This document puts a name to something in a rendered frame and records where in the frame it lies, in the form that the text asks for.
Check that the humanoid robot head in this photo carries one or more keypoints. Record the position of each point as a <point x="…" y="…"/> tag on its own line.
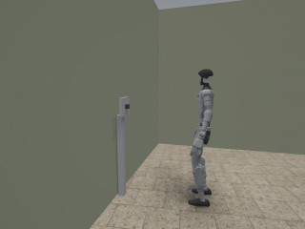
<point x="205" y="74"/>

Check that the robot left upper arm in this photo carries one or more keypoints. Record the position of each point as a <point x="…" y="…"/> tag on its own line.
<point x="207" y="99"/>

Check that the robot right foot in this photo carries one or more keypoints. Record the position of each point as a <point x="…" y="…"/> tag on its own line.
<point x="206" y="191"/>

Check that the panel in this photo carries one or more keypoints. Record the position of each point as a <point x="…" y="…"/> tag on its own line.
<point x="121" y="145"/>

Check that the robot left forearm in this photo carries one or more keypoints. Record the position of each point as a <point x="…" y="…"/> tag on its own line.
<point x="205" y="124"/>

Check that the left robot hand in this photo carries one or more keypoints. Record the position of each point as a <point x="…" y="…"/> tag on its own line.
<point x="198" y="144"/>

